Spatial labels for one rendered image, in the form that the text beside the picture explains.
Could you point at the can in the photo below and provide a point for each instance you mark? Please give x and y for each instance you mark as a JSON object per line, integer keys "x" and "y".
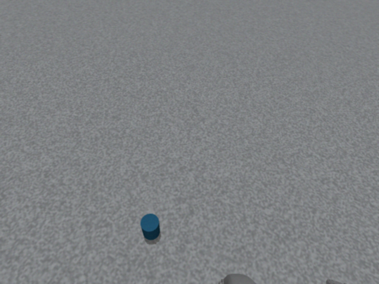
{"x": 150, "y": 226}

